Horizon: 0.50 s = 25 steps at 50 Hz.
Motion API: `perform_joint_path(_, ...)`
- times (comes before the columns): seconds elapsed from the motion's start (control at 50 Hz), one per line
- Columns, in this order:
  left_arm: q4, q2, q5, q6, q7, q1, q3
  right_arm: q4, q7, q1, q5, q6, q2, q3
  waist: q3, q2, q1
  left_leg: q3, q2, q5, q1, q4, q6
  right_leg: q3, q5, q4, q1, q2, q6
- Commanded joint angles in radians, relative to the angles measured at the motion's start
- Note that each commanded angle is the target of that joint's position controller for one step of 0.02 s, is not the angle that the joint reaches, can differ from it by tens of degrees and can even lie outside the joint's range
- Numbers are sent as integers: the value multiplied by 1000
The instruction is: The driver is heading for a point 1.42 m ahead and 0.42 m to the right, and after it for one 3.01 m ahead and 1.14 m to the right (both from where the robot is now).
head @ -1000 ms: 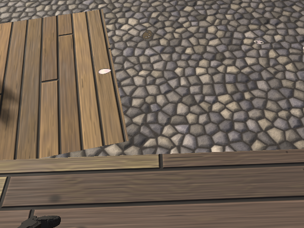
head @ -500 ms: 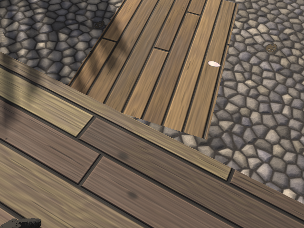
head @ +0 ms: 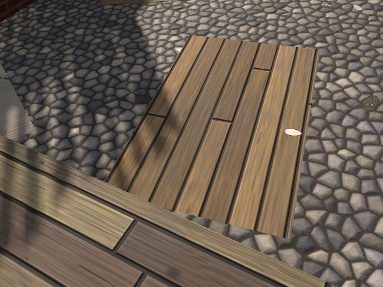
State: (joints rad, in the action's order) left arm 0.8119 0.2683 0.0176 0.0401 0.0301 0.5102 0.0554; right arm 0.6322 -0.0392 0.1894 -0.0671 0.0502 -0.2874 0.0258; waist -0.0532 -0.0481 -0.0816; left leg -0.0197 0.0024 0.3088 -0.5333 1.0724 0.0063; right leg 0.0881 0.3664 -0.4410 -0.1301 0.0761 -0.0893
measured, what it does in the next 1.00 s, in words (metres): goes down, turning right: left foot, then right foot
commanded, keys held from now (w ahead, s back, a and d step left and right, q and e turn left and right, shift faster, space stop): w+e+shift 0.70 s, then w+q+shift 0.28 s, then q+shift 0.02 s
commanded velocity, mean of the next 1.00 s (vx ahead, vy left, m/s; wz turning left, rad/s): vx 0.95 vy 0.00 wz -0.66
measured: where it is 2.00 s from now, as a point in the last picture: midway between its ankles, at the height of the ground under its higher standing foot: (338, 163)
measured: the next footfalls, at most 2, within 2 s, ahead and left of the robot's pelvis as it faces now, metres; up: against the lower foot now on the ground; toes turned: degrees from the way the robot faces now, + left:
left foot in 0.22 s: +0.35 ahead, +0.10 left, +0.00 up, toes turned -16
right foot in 0.64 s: +0.61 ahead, -0.26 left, +0.00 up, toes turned -44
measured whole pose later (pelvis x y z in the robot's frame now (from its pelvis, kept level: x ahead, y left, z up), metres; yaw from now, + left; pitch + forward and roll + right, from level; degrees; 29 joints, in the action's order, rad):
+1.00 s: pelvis +0.80 -0.31 -0.08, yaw -39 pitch -5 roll -5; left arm 0.93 0.32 0.02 0.12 -0.01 0.30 0.08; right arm 0.82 -0.07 0.29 -0.02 0.08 -0.33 0.04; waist 0.04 -0.03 0.04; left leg 0.07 -0.06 -0.35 -0.35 0.49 -0.09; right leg -0.17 0.30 -0.92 0.01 0.06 -0.11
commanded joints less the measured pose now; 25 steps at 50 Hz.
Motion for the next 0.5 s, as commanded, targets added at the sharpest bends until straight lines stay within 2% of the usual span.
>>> perform_joint_path(0.02,-43,163,-11,17,-21,6,42,-123,-15,-196,7,9,-78,12,148,142,7,1,-20,-61,-292,-91,35,373,-14,293,113,-205,-167)
perform_joint_path(0.08,-21,172,-12,8,-26,26,48,-148,-19,-302,19,4,-45,-12,149,153,-21,51,30,-112,-199,-293,47,310,-218,266,60,-151,-163)
perform_joint_path(0.12,-1,178,-15,7,-29,51,51,-173,-17,-358,29,5,-42,-20,138,189,-38,71,53,-138,-112,-390,39,331,-363,260,46,-171,-159)
perform_joint_path(0.14,2,181,-17,9,-31,42,52,-175,-13,-351,34,7,-54,-17,128,197,-26,64,56,-165,-43,-427,29,342,-446,251,36,-189,-147)
perform_joint_path(0.16,-5,192,-20,12,-33,3,53,-162,-5,-298,38,11,-70,-12,106,195,14,54,67,-177,82,-477,16,333,-553,218,2,-191,-122)
perform_joint_path(0.18,-13,217,-23,18,-33,-36,58,-132,7,-201,38,14,-104,3,51,185,67,55,89,-147,260,-493,-2,310,-748,128,-40,-184,-94)
perform_joint_path(0.2,-20,249,-27,24,-30,-72,65,-76,25,-21,39,16,-151,25,-53,140,158,52,98,-117,495,-500,-21,266,-876,-69,-89,-154,-64)
perform_joint_path(0.22,-36,255,-26,36,-22,-117,68,-29,49,188,37,18,-198,51,-163,108,274,-14,14,-56,779,-487,-42,243,-788,-335,-239,-95,-38)
perform_joint_path(0.24,-71,122,-30,53,-21,-100,39,-10,72,371,7,22,-288,80,-327,-94,309,-359,-274,465,1013,-587,-81,152,-255,-702,-425,7,-31)
perform_joint_path(0.26,-126,74,-49,44,-17,-91,15,-22,72,277,3,16,-301,74,-360,-272,216,-864,-462,706,950,-819,-128,85,113,-894,-570,36,-32)
perform_joint_path(0.28,-111,120,-24,26,-20,-150,19,-32,74,140,7,10,-215,63,-161,-148,179,-798,-419,647,780,-820,-144,56,0,-950,-641,-41,-37)
perform_joint_path(0.3,-106,134,-2,15,-10,-187,22,-26,71,109,10,10,-143,47,-62,-41,169,-623,-388,495,672,-792,-149,29,-60,-930,-648,-91,-36)
perform_joint_path(0.32,-103,126,7,5,3,-210,21,-1,68,124,7,13,-112,41,4,0,157,-496,-353,343,582,-813,-148,16,-75,-903,-634,-125,-31)
perform_joint_path(0.34,-118,110,18,-8,16,-235,19,25,68,133,11,21,-99,35,55,-23,136,-396,-320,264,509,-840,-138,13,-76,-883,-632,-148,-22)
perform_joint_path(0.36,-132,96,21,-23,27,-253,13,48,65,143,19,34,-86,30,96,-54,119,-323,-312,198,460,-861,-135,15,-79,-861,-637,-171,-11)
perform_joint_path(0.4,-175,66,17,-47,41,-321,0,94,53,172,40,55,-58,25,153,-50,101,-193,-307,36,439,-898,-116,11,-106,-830,-692,-201,-5)
perform_joint_path(0.44,-223,65,18,-54,52,-392,-10,116,46,170,43,69,-63,26,169,-34,80,-46,-290,-144,425,-926,-99,-13,-196,-793,-718,-202,-2)
perform_joint_path(0.48,-260,70,9,-54,61,-460,-19,128,43,137,37,78,-75,28,194,-34,56,111,-243,-274,381,-955,-76,-60,-300,-671,-678,-191,-6)
perform_joint_path(0.5,-275,87,4,-47,79,-510,-21,127,44,101,45,84,-86,27,236,10,44,208,-178,-281,270,-1012,-50,-106,-408,-456,-551,-181,-13)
